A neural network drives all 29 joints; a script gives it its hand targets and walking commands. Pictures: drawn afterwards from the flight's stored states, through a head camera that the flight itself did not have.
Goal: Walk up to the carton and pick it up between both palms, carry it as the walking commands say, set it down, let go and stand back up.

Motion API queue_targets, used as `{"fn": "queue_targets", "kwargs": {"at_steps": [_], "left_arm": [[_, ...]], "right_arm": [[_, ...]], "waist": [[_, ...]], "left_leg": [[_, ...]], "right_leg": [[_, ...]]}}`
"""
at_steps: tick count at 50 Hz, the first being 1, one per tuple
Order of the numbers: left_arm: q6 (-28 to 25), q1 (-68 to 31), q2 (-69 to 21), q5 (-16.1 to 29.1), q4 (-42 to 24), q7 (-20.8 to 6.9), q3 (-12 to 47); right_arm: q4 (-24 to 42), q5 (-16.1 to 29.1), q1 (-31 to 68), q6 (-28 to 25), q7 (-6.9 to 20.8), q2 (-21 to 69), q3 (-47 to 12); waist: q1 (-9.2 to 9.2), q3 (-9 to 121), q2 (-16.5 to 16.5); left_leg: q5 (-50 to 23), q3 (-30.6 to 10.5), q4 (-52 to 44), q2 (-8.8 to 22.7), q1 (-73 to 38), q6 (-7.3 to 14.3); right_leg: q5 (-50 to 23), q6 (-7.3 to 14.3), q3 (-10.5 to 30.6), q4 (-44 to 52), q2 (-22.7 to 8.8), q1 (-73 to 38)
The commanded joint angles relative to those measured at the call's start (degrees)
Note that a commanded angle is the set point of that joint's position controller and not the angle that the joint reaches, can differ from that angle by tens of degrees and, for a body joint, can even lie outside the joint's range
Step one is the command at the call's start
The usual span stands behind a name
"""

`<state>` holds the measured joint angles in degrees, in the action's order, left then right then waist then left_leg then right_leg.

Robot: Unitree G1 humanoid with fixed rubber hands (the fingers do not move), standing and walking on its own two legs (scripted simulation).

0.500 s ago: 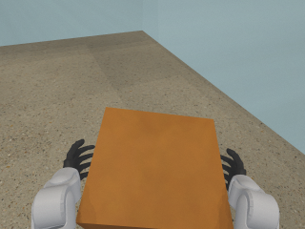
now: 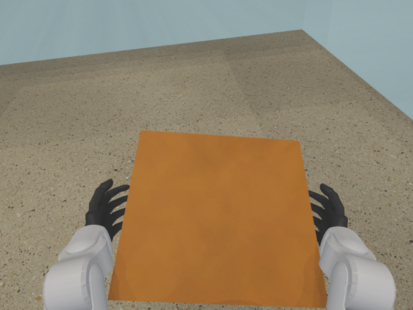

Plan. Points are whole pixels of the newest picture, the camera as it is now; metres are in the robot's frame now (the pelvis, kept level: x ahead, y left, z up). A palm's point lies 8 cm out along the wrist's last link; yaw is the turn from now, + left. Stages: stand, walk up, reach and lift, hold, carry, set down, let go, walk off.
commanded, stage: carry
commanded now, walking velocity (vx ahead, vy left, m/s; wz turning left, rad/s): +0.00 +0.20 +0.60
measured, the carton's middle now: (214, 223) +0.29 +0.00 +0.04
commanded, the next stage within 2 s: none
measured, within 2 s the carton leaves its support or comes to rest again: neither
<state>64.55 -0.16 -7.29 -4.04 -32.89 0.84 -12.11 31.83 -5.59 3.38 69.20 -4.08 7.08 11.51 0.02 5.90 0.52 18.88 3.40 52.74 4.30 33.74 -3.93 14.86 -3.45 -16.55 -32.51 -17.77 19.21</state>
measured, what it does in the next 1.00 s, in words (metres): steps to the left, turning left: left foot, then right foot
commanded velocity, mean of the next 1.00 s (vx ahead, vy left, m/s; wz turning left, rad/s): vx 0.00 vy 0.20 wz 0.60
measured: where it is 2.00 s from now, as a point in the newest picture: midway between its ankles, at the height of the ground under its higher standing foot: outside the picture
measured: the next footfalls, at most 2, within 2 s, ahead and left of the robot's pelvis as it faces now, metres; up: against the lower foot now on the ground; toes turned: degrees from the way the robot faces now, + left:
left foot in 0.10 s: +0.08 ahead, +0.19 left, +0.00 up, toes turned +12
right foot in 0.48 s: +0.05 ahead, +0.09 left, +0.00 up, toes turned +3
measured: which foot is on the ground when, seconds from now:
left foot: up 0.00-0.08, down 0.10-0.48, up 0.50-0.86, down 0.88-1.00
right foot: down 0.00-0.10, up 0.12-0.46, down 0.48-0.86, up 0.88-1.00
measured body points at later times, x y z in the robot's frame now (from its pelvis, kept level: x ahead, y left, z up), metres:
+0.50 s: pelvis -0.01 +0.17 -0.01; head +0.01 +0.13 +0.43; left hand +0.20 +0.39 +0.09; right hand +0.28 +0.03 +0.06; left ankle +0.04 +0.19 -0.74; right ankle +0.01 +0.09 -0.74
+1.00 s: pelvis -0.09 +0.32 -0.02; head -0.09 +0.35 +0.43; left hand +0.02 +0.62 +0.04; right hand +0.23 +0.31 +0.05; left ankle -0.10 +0.45 -0.74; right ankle -0.04 +0.18 -0.67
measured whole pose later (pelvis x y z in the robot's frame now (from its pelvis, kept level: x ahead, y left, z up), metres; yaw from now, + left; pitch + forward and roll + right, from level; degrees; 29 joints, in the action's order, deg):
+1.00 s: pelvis -0.09 +0.32 -0.02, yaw +33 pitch +3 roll +1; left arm 66.3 -1.4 -5.1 -4.4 -28.5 2.3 -10.2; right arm 27.1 -5.5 2.2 66.2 -4.6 7.3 11.8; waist -0.1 1.8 3.8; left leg 13.4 3.7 37.8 0.5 27.8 1.3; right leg 34.1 -8.0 -6.5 -69.6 -12.1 32.8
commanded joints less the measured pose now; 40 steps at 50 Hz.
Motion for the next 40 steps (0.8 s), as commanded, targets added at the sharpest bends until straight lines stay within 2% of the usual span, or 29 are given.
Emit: {"fn": "queue_targets", "kwargs": {"at_steps": [1,3,4,5,6,7,8,9,10,11,12,13,15,18,21,23,24,25,26,27,28,29,31,33,34,36,38,39,40], "left_arm": [[3.8,-17.7,-36.0,18.6,-0.1,-7.1,43.3],[3.8,-20.1,-37.5,19.1,-0.7,-7.1,44.5],[3.7,-18.3,-37.6,18.1,1.7,-7.0,43.6],[3.7,-20.9,-38.6,18.6,0.4,-7.0,45.1],[3.9,-19.7,-37.4,18.1,1.2,-6.8,44.8],[3.5,-23.0,-39.9,19.2,-1.0,-6.9,47.8],[3.2,-26.6,-43.4,20.7,-0.9,-7.6,49.0],[2.8,-25.4,-44.6,20.5,-0.1,-7.8,48.6],[1.7,-28.1,-47.1,21.9,-4.0,-7.8,50.9],[1.2,-27.6,-47.7,21.9,-4.5,-8.0,50.9],[0.6,-28.8,-48.2,21.8,-6.1,-7.8,51.1],[0.4,-28.1,-48.1,21.2,-6.2,-7.4,50.8],[0.4,-24.1,-47.4,19.6,-4.5,-6.9,49.2],[0.5,-18.2,-44.5,17.7,-1.7,-6.6,46.3],[0.8,-18.5,-41.2,17.5,-3.2,-6.3,45.1],[1.0,-17.1,-41.4,17.1,-2.0,-6.1,43.6],[1.5,-14.2,-39.1,16.3,-0.3,-6.0,42.3],[1.4,-16.0,-38.5,16.4,0.1,-6.0,41.6],[1.5,-14.1,-39.9,16.6,2.4,-6.4,41.9],[1.2,-12.8,-38.5,16.9,0.9,-6.3,42.2],[0.5,-18.2,-41.3,18.6,-3.0,-6.7,44.0],[0.9,-19.1,-41.2,18.8,-2.7,-6.9,43.5],[1.2,-19.3,-38.5,18.8,-4.3,-6.6,44.3],[2.2,-18.3,-37.2,19.0,-4.5,-6.9,43.8],[2.7,-18.9,-35.1,18.7,-3.7,-6.6,42.7],[2.8,-18.4,-36.2,20.2,-5.0,-6.9,44.2],[3.1,-19.4,-35.6,19.6,-4.1,-6.8,44.4],[3.2,-20.4,-34.5,19.8,-5.2,-6.8,44.9],[3.5,-20.9,-36.1,19.4,-2.6,-6.9,44.7]], "right_arm": [[4.1,21.2,22.8,0.5,8.0,40.0,-47.3],[3.6,21.1,23.7,0.6,8.5,41.2,-46.7],[2.2,21.5,23.3,0.5,8.6,40.7,-47.0],[1.2,21.1,22.2,0.1,9.0,41.2,-45.7],[-1.2,20.6,17.7,0.4,9.0,39.2,-44.7],[-0.4,20.7,19.0,-0.6,9.7,40.1,-43.3],[1.1,20.8,20.8,-1.2,9.9,42.3,-44.1],[1.2,20.5,20.8,-1.8,10.1,43.6,-44.7],[3.2,21.3,22.2,-2.8,10.8,45.9,-45.1],[4.0,21.5,22.5,-3.4,11.4,46.9,-46.0],[3.5,21.6,22.6,-3.9,11.6,47.8,-45.6],[3.4,21.7,21.3,-4.2,11.7,47.7,-45.7],[6.5,21.9,22.4,-4.6,11.4,46.0,-46.6],[7.8,23.0,21.2,-4.0,11.0,44.1,-48.7],[6.6,22.4,20.7,-3.0,10.3,42.4,-48.2],[7.7,23.2,22.4,-2.5,10.1,42.7,-49.1],[8.5,22.3,22.9,-1.8,9.7,40.2,-48.8],[7.5,22.3,21.8,-1.1,9.3,40.8,-49.7],[7.3,21.3,23.8,-0.7,9.2,41.1,-51.1],[6.6,21.2,21.6,-1.1,9.1,39.9,-50.8],[7.2,22.2,23.2,-2.1,9.0,43.2,-50.7],[5.2,22.1,22.4,-1.6,8.8,44.0,-50.5],[4.3,21.6,20.5,-1.6,9.0,42.5,-49.0],[5.8,21.8,22.1,-1.1,8.3,42.2,-49.0],[2.9,21.2,21.0,-0.3,7.8,41.9,-48.4],[4.7,21.4,19.8,-0.2,7.7,41.8,-47.9],[3.7,21.1,21.0,0.2,7.9,40.7,-46.9],[1.9,21.5,20.4,0.4,8.1,41.3,-47.4],[1.7,21.2,22.7,0.5,8.3,41.5,-46.4]], "waist": [[-0.63,10.3,18.9],[-0.04,12.1,17.4],[0.69,13.7,13.6],[1.91,14.0,-1.9],[1.61,12.1,-13.7],[1.71,13.7,-22.9],[1.39,12.4,-17.8],[0.98,13.9,-13.3],[0.67,15.7,-13.8],[0.55,15.1,-10.6],[0.73,14.7,-11.8],[0.63,15.5,-10.5],[0.70,14.3,-7.8],[0.95,15.9,-4.5],[0.49,15.1,-7.2],[-0.66,14.7,-8.1],[-2.15,14.7,-6.6],[-0.67,18.7,20.9],[-0.60,13.1,26.0],[0.19,9.3,16.2],[0.50,9.6,5.6],[0.40,7.6,4.6],[0.63,7.8,8.6],[0.39,5.2,12.7],[0.56,4.6,17.2],[0.28,6.7,16.1],[-0.01,5.6,18.7],[0.04,6.8,19.1],[-0.24,7.8,17.9]], "left_leg": [[2.3,7.0,-13.1,-3.4,-2.4,0.8],[-1.7,9.5,-21.0,-5.3,-7.3,1.9],[-2.2,6.9,-26.0,-4.4,-15.1,2.7],[-8.7,0.9,-29.6,-2.1,-22.9,4.4],[-32.9,-17.8,-28.0,10.4,-28.9,8.5],[-44.3,-22.1,-27.2,13.3,-30.4,13.7],[-50.5,-19.9,-25.1,12.3,-29.3,14.7],[-47.0,-14.7,-23.6,9.7,-27.5,14.1],[-38.8,-11.8,-23.6,7.7,-28.4,13.3],[-31.5,-9.2,-24.3,5.5,-26.3,13.2],[-27.0,-11.2,-27.2,5.8,-24.2,13.5],[-21.2,-11.5,-28.2,4.5,-23.4,13.3],[-18.2,-14.7,-31.0,4.4,-23.6,12.4],[-26.3,-19.8,-31.5,6.6,-25.2,13.1],[-32.7,-18.1,-35.3,3.5,-22.4,7.8],[-43.3,-13.7,-35.7,-0.2,-14.6,-3.4],[-38.0,-8.9,-32.2,-3.8,-5.7,-9.4],[-4.3,-8.2,-8.6,-4.7,-2.9,-1.6],[12.1,-4.1,7.7,-8.1,11.9,0.0],[8.9,-9.2,16.6,-2.5,14.2,1.5],[4.7,-11.0,16.9,-0.8,14.0,1.8],[1.3,-7.0,17.1,-1.8,12.2,0.9],[-1.6,-2.4,13.3,-2.5,6.2,-0.5],[-0.5,3.0,6.8,-4.0,2.0,-2.0],[-0.4,3.9,3.6,-3.2,-0.9,-2.2],[-2.2,4.8,-3.3,-2.9,-3.2,-2.1],[1.5,6.1,-8.7,-2.4,-5.5,-0.8],[2.3,5.1,-12.0,-1.6,-6.1,0.1],[1.6,7.2,-14.9,-3.2,-6.5,0.3]], "right_leg": [[-30.1,3.2,3.1,3.7,-8.6,-13.5],[-29.0,1.7,2.3,-1.0,-8.9,-13.6],[-23.3,0.0,0.6,-7.7,-6.2,-9.6],[1.1,-1.9,1.4,-18.0,-2.4,1.6],[25.8,-5.0,1.8,-32.3,4.5,19.0],[31.8,-4.4,6.7,-39.6,7.9,25.4],[29.5,-3.9,9.3,-44.2,8.4,27.2],[24.4,-3.4,11.5,-45.7,8.3,24.3],[18.2,-3.1,12.4,-43.8,7.7,23.9],[13.6,-3.2,12.5,-42.1,7.6,22.2],[12.0,-2.9,12.1,-43.7,8.1,21.1],[11.3,-2.4,12.4,-41.3,8.5,19.3],[11.2,-2.0,12.1,-34.0,9.8,18.5],[12.0,-0.8,12.3,-25.8,11.9,14.9],[12.5,0.3,9.8,-13.6,14.0,6.4],[12.4,1.7,6.8,2.9,13.6,-9.3],[7.9,3.4,6.8,14.3,9.4,-22.9],[1.3,7.1,26.9,18.1,-8.7,-25.0],[-9.9,15.7,40.1,19.4,-24.0,-21.4],[-15.6,15.5,34.2,17.6,-23.6,-15.8],[-22.0,12.3,25.1,12.4,-16.4,-17.6],[-25.5,8.4,15.9,10.1,-10.1,-16.4],[-28.0,5.0,8.4,8.7,-5.2,-12.7],[-27.3,3.6,4.2,9.3,-4.3,-8.6],[-24.3,3.3,2.5,10.3,-4.2,-6.7],[-24.3,3.1,0.7,8.6,-4.3,-9.0],[-15.2,3.0,1.3,9.1,-7.6,-7.0],[-16.1,3.0,1.8,6.8,-9.2,-9.6],[-17.7,2.4,1.6,4.9,-9.0,-10.9]]}}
